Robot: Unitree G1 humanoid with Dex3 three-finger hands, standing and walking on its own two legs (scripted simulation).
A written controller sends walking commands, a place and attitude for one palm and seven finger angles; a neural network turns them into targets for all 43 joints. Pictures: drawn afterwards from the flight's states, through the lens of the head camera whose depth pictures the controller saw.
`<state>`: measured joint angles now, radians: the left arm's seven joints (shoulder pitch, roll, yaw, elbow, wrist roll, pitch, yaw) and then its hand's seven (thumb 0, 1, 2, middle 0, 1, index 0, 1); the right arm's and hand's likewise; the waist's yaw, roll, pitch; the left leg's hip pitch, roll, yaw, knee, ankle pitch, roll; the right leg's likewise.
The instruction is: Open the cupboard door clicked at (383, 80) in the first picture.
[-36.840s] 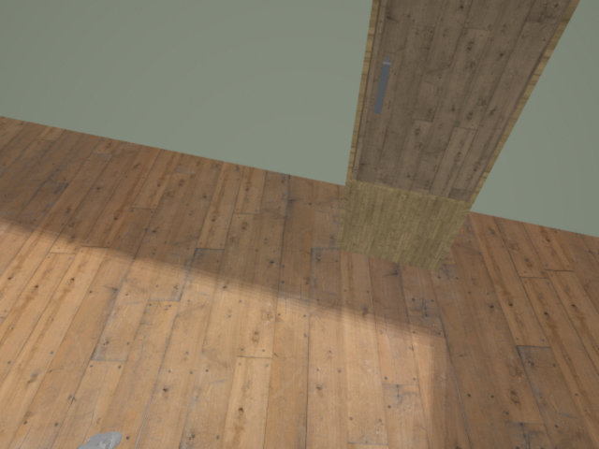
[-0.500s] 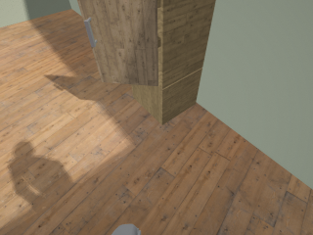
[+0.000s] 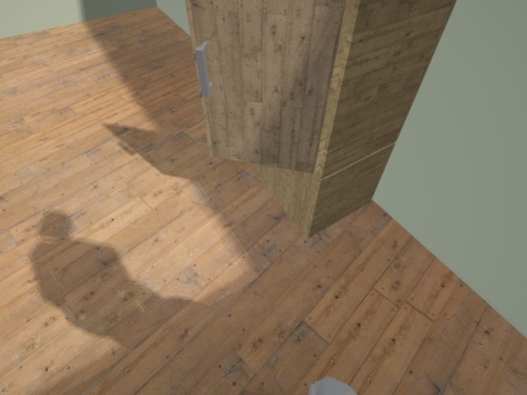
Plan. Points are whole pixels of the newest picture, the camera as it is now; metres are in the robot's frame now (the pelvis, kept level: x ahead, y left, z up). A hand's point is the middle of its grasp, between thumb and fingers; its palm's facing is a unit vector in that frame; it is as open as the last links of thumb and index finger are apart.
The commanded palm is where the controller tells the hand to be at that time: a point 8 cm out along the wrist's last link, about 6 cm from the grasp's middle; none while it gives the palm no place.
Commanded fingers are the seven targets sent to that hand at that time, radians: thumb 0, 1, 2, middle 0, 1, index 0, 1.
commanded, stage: take the last steps up to it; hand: left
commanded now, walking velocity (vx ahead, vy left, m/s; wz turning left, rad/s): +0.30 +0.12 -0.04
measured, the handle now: (205, 69) +0.90 +0.23 +0.02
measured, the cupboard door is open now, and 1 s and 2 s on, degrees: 44 44 44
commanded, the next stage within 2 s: come to a stop and stand still in 0.58 s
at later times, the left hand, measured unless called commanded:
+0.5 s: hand (168, 367) +0.19 +0.19 -0.15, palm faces +0.06 -0.97 -0.23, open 7.2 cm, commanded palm none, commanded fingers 0.00 0.90 0.90 -0.20 -0.30 -0.20 -0.30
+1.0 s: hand (157, 267) +0.38 +0.27 -0.18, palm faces -0.02 -0.98 -0.20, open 7.4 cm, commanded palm none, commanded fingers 0.00 0.90 0.90 -0.20 -0.30 -0.20 -0.30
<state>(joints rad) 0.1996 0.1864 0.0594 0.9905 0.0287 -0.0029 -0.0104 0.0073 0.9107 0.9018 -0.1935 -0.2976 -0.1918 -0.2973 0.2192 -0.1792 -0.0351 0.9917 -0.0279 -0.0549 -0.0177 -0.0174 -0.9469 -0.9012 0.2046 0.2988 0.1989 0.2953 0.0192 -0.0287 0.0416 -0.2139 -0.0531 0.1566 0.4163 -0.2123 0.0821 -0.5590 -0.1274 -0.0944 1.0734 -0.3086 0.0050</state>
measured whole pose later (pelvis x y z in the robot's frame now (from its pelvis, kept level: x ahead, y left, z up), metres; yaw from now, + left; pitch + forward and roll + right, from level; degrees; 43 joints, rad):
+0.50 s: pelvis +0.19 +0.00 +0.01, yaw +0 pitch +1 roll +2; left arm 0.33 0.17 0.05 1.06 0.02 -0.07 0.01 -0.01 0.94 0.90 -0.20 -0.30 -0.20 -0.30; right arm 0.25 -0.19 -0.05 1.05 -0.03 0.00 0.02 0.00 -0.91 -0.90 0.20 0.30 0.19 0.29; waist 0.01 0.00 0.04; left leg -0.54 0.10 0.04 0.87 -0.19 -0.05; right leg -0.09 -0.05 -0.15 0.31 -0.24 -0.02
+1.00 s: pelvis +0.31 +0.08 +0.00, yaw -3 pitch +1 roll -1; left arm 0.19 0.20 0.06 0.98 0.02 0.06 0.01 0.00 0.91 0.90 -0.20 -0.30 -0.19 -0.30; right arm 0.12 -0.15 -0.02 1.00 -0.03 0.01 -0.05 -0.02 -0.92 -0.90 0.21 0.30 0.20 0.30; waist 0.00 -0.02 0.06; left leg -0.32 0.05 0.16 0.50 -0.20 0.05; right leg -0.45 -0.02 -0.04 0.95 -0.47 0.02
